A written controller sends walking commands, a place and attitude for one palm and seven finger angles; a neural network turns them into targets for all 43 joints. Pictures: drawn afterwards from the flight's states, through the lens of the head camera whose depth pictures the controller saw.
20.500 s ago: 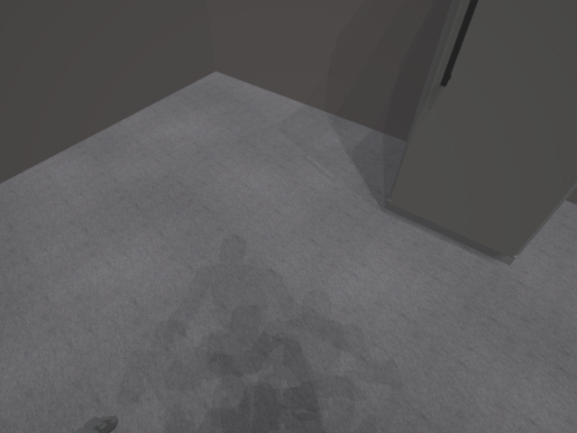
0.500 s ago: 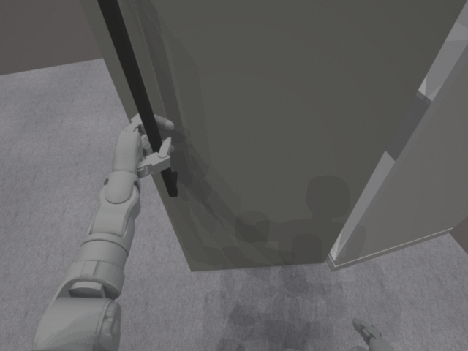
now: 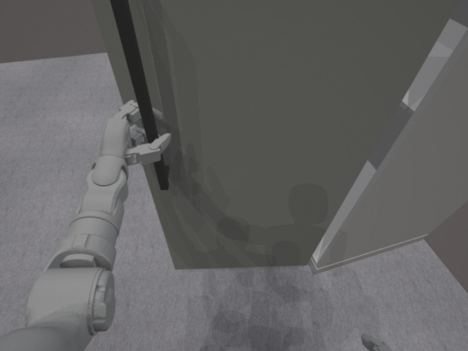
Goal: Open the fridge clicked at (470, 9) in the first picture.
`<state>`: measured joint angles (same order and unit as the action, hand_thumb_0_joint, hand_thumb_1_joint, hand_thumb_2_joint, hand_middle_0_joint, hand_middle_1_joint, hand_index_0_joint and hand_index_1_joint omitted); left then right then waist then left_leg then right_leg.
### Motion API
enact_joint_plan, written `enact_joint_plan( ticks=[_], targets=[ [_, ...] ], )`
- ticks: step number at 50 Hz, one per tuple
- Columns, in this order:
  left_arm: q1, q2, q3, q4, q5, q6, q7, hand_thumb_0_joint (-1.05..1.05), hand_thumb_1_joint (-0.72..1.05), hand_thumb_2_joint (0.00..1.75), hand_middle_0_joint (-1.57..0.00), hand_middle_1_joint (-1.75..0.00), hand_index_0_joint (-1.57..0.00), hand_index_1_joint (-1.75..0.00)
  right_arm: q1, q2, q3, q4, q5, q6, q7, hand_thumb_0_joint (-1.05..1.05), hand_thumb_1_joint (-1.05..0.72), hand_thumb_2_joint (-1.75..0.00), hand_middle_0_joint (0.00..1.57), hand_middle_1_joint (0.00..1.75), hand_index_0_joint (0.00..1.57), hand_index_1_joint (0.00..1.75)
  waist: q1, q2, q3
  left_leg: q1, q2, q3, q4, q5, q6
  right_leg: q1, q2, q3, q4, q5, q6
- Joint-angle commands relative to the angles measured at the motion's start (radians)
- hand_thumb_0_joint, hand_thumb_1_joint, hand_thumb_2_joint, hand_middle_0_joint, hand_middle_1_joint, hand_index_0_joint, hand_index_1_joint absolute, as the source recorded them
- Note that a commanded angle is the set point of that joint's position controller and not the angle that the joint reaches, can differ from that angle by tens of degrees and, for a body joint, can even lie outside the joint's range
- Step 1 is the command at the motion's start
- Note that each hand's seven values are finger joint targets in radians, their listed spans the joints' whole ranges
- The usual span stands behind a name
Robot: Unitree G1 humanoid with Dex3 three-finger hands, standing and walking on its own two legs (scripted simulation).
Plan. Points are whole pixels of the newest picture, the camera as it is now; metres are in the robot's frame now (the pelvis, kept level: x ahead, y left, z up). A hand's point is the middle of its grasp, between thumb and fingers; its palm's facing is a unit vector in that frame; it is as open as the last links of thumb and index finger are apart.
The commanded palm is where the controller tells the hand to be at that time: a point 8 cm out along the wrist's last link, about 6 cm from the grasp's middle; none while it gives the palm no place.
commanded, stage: loosen the grip on the handle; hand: left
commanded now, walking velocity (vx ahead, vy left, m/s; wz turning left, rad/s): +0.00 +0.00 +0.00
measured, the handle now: (146, 97) +0.49 +0.15 +0.18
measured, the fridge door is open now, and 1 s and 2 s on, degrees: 75 75 75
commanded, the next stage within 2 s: slip the hand off the handle in 0.40 s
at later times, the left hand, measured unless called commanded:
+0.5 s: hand (147, 152) +0.45 +0.16 +0.09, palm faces +0.00 -0.99 -0.17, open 14.3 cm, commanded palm +0.43 +0.22 +0.10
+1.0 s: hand (109, 155) +0.45 +0.23 +0.08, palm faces +0.00 -0.98 -0.19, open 14.7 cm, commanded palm +0.42 +0.28 +0.10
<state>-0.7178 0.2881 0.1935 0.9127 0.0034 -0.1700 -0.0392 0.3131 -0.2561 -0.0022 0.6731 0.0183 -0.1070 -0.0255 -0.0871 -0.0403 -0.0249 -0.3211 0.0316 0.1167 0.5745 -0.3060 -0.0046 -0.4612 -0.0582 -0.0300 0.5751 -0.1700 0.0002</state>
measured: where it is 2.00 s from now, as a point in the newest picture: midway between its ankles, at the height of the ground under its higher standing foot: outside the picture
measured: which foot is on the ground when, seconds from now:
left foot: down 0.00-1.00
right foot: down 0.00-1.00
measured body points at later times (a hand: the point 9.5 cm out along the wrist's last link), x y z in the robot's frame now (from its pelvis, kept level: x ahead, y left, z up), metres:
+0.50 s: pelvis +0.01 +0.00 +0.00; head +0.06 +0.00 +0.44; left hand +0.44 +0.21 +0.10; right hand +0.09 -0.27 -0.11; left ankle -0.01 +0.12 -0.73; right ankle +0.08 -0.12 -0.73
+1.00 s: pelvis +0.02 +0.02 -0.01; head +0.08 +0.03 +0.43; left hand +0.44 +0.28 +0.10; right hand +0.10 -0.24 -0.12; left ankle -0.01 +0.12 -0.73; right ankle +0.08 -0.12 -0.73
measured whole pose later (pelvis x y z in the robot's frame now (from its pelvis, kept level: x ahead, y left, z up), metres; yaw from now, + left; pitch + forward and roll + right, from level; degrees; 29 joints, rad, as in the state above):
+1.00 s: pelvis +0.02 +0.02 -0.01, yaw +2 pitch +9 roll -1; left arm -0.70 0.42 0.23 0.97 -0.04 -0.33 -0.23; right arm 0.33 -0.27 0.03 0.65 0.03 -0.05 -0.02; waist -0.06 -0.02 -0.04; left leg -0.49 0.02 0.06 0.72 -0.39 0.02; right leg -0.59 -0.07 -0.06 0.66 -0.23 0.03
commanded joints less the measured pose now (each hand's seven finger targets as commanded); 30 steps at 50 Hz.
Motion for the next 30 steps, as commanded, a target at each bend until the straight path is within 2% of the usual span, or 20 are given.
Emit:
enact_joint_plan(
  ticks=[1, 2, 4, 5, 7, 9, 10, 11, 12, 14, 15, 16, 18, 21, 24, 25, 26, 27, 28, 30],
  targets=[
    [-0.397, 0.17, -0.014, -0.14, 0.026, -0.183, 0.019, 0.0, -0.31, 0.32, -0.45, -1.4, -0.45, -1.4, -0.016, -0.161, -0.046, -0.127, -0.001, -0.054, 0.019, 0.0, -0.9, -0.9, 0.2, 0.3, 0.2, 0.3, 0.012, -0.098, -0.206, -0.104, -0.02, -0.073, -0.09, -0.05, 0.027, 0.119, 0.034, 0.009, -0.064, -0.119, -0.031],
    [-0.414, 0.172, -0.021, -0.1, 0.011, -0.185, 0.016, 0.0, -0.43, 0.26, -0.44, -1.38, -0.44, -1.38, -0.021, -0.167, -0.045, -0.133, 0.009, -0.058, 0.015, 0.0, -0.9, -0.9, 0.2, 0.3, 0.2, 0.3, -0.002, -0.175, -0.169, -0.144, -0.026, -0.067, -0.087, -0.127, 0.033, 0.107, 0.026, 0.028, -0.097, -0.213, -0.022],
    [-0.451, 0.216, 0.007, -0.079, -0.021, -0.183, 0.004, 0.0, -0.55, 0.2, -0.41, -1.35, -0.41, -1.35, -0.02, -0.177, -0.044, -0.132, 0.017, -0.065, 0.005, 0.0, -0.9, -0.9, 0.2, 0.3, 0.2, 0.3, 0.002, -0.186, -0.201, -0.161, -0.043, -0.045, -0.07, -0.155, 0.037, 0.133, 0.013, 0.07, -0.133, -0.3, -0.014],
    [-0.469, 0.241, 0.023, -0.096, -0.025, -0.184, -0.004, 0.0, -0.55, 0.2, -0.4, -1.33, -0.4, -1.33, -0.012, -0.18, -0.044, -0.132, 0.019, -0.066, 0.003, 0.0, -0.9, -0.9, 0.2, 0.3, 0.2, 0.3, 0.015, -0.102, -0.241, -0.142, -0.049, -0.041, -0.067, -0.142, 0.034, 0.152, 0.009, 0.077, -0.122, -0.285, -0.02],
    [-0.528, 0.235, -0.004, -0.15, -0.019, -0.191, -0.017, 0.0, -0.55, 0.2, -0.37, -1.3, -0.37, -1.3, -0.004, -0.166, -0.042, -0.129, 0.021, -0.069, 0.001, 0.0, -0.9, -0.9, 0.2, 0.3, 0.2, 0.3, 0.013, 0.012, -0.314, -0.112, -0.055, -0.042, -0.066, -0.108, 0.035, 0.176, 0.014, 0.077, -0.094, -0.214, -0.024],
    [-0.529, 0.235, -0.002, -0.17, -0.022, -0.206, -0.021, 0.0, -0.55, 0.2, -0.34, -1.27, -0.34, -1.27, 0.004, -0.164, -0.042, -0.128, 0.018, -0.074, -0.001, 0.0, -0.9, -0.9, 0.2, 0.3, 0.2, 0.3, 0.018, 0.014, -0.342, -0.11, -0.052, -0.051, -0.062, -0.091, 0.036, 0.189, 0.02, 0.077, -0.084, -0.186, -0.023],
    [-0.542, 0.275, 0.032, -0.179, -0.029, -0.216, -0.016, 0.0, -0.55, 0.2, -0.33, -1.25, -0.33, -1.25, 0.01, -0.17, -0.044, -0.123, 0.017, -0.073, -0.003, 0.0, -0.9, -0.9, 0.2, 0.3, 0.2, 0.3, 0.013, 0.003, -0.345, -0.116, -0.051, -0.057, -0.058, -0.08, 0.038, 0.2, 0.02, 0.077, -0.083, -0.177, -0.022],
    [-0.522, 0.368, 0.105, -0.1, -0.021, -0.22, -0.012, 0.0, -0.55, 0.2, -0.32, -1.23, -0.32, -1.23, 0.027, -0.182, -0.042, -0.108, 0.012, -0.065, -0.006, 0.0, -0.9, -0.9, 0.2, 0.3, 0.2, 0.3, 0.01, -0.058, -0.324, -0.163, -0.051, -0.058, -0.048, -0.081, 0.04, 0.205, 0.02, 0.085, -0.085, -0.184, -0.014],
    [-0.527, 0.348, 0.084, -0.125, -0.031, -0.229, -0.016, 0.0, -0.55, 0.2, -0.3, -1.22, -0.3, -1.22, 0.017, -0.175, -0.038, -0.116, 0.015, -0.059, -0.005, 0.0, -0.9, -0.9, 0.2, 0.3, 0.2, 0.3, 0.011, -0.068, -0.322, -0.181, -0.054, -0.057, -0.042, -0.07, 0.041, 0.221, 0.015, 0.099, -0.092, -0.181, -0.011],
    [-0.518, 0.313, 0.065, -0.168, -0.036, -0.25, -0.018, 0.0, -0.55, 0.2, -0.28, -1.18, -0.28, -1.18, 0.013, -0.167, -0.043, -0.122, 0.012, -0.057, -0.003, 0.0, -0.9, -0.9, 0.2, 0.3, 0.2, 0.3, 0.019, -0.017, -0.372, -0.152, -0.058, -0.05, -0.041, -0.027, 0.042, 0.245, 0.017, 0.094, -0.073, -0.107, -0.014],
    [-0.518, 0.334, 0.079, -0.177, -0.032, -0.258, -0.02, 0.0, -0.55, 0.2, -0.26, -1.17, -0.26, -1.17, 0.02, -0.169, -0.044, -0.122, 0.012, -0.058, -0.002, 0.0, -0.9, -0.9, 0.2, 0.3, 0.2, 0.3, 0.024, 0.018, -0.39, -0.135, -0.056, -0.056, -0.037, 0.001, 0.042, 0.249, 0.021, 0.081, -0.053, -0.06, -0.02],
    [-0.525, 0.304, 0.045, -0.204, -0.024, -0.265, -0.025, 0.0, -0.55, 0.2, -0.25, -1.15, -0.25, -1.15, 0.026, -0.165, -0.045, -0.115, 0.01, -0.057, 0.002, 0.0, -0.9, -0.9, 0.2, 0.3, 0.2, 0.3, 0.017, 0.077, -0.417, -0.101, -0.055, -0.057, -0.036, 0.039, 0.04, 0.238, 0.029, 0.068, -0.032, 0.006, -0.022],
    [-0.466, 0.242, 0.011, -0.203, -0.025, -0.259, -0.034, 0.0, -0.55, 0.2, -0.25, -1.15, -0.25, -1.15, 0.041, -0.164, -0.052, -0.111, 0.008, -0.057, 0.009, 0.0, -0.9, -0.9, 0.2, 0.3, 0.2, 0.3, 0.016, 0.101, -0.421, -0.067, -0.05, -0.057, -0.022, 0.112, 0.033, 0.212, 0.037, 0.046, -0.008, 0.103, -0.026],
    [-0.373, 0.247, 0.044, -0.2, -0.05, -0.226, -0.048, 0.0, -0.55, 0.2, -0.25, -1.15, -0.25, -1.15, 0.053, -0.173, -0.055, -0.12, 0.012, -0.043, 0.012, 0.0, -0.9, -0.9, 0.2, 0.3, 0.2, 0.3, 0.028, -0.01, -0.417, -0.084, -0.046, -0.062, -0.021, 0.19, 0.034, 0.251, 0.041, 0.031, 0.003, 0.197, -0.022],
    [-0.395, 0.189, 0.007, -0.258, -0.069, -0.206, -0.052, 0.0, -0.55, 0.2, -0.25, -1.15, -0.25, -1.15, 0.044, -0.168, -0.057, -0.124, 0.015, -0.034, 0.013, 0.0, -0.9, -0.9, 0.2, 0.3, 0.2, 0.3, 0.018, -0.011, -0.395, -0.069, -0.044, -0.063, -0.024, 0.2, 0.032, 0.23, 0.044, 0.023, -0.001, 0.207, -0.019],
    [-0.432, 0.35, 0.121, -0.118, -0.042, -0.205, -0.04, 0.0, -0.55, 0.2, -0.25, -1.15, -0.25, -1.15, 0.071, -0.188, -0.054, -0.092, 0.013, -0.023, -0.001, 0.0, -0.9, -0.9, 0.2, 0.3, 0.2, 0.3, 0.001, -0.072, -0.298, -0.135, -0.039, -0.071, -0.009, 0.163, 0.035, 0.186, 0.04, 0.022, 0.003, 0.17, -0.015],
    [-0.439, 0.315, 0.081, -0.115, -0.026, -0.206, -0.048, 0.0, -0.55, 0.2, -0.25, -1.15, -0.25, -1.15, 0.074, -0.178, -0.045, -0.098, 0.01, -0.013, 0.004, 0.0, -0.9, -0.9, 0.2, 0.3, 0.2, 0.3, 0.002, -0.055, -0.292, -0.155, -0.045, -0.069, -0.014, 0.132, 0.035, 0.176, 0.039, 0.03, 0.0, 0.144, -0.01],
    [-0.441, 0.332, 0.093, -0.126, -0.018, -0.212, -0.045, 0.0, -0.55, 0.2, -0.25, -1.15, -0.25, -1.15, 0.072, -0.174, -0.046, -0.102, 0.012, -0.006, 0.005, 0.0, -0.9, -0.9, 0.2, 0.3, 0.2, 0.3, 0.01, -0.055, -0.294, -0.159, -0.045, -0.074, -0.016, 0.123, 0.035, 0.181, 0.036, 0.029, 0.004, 0.132, -0.014],
    [-0.43, 0.321, 0.088, -0.146, -0.01, -0.222, -0.05, 0.0, -0.55, 0.2, -0.25, -1.15, -0.25, -1.15, 0.067, -0.169, -0.047, -0.112, 0.009, -0.005, 0.006, 0.0, -0.9, -0.9, 0.2, 0.3, 0.2, 0.3, 0.023, -0.01, -0.333, -0.138, -0.05, -0.07, -0.013, 0.139, 0.035, 0.188, 0.037, 0.03, 0.015, 0.147, -0.018],
    [-0.386, 0.368, 0.135, -0.164, -0.009, -0.231, -0.053, 0.0, -0.55, 0.2, -0.25, -1.15, -0.25, -1.15, 0.063, -0.166, -0.047, -0.125, 0.007, 0.004, 0.006, 0.0, -0.9, -0.9, 0.2, 0.3, 0.2, 0.3, 0.053, 0.052, -0.396, -0.11, -0.053, -0.072, -0.004, 0.198, 0.031, 0.215, 0.039, 0.026, 0.037, 0.193, -0.026]
  ],
)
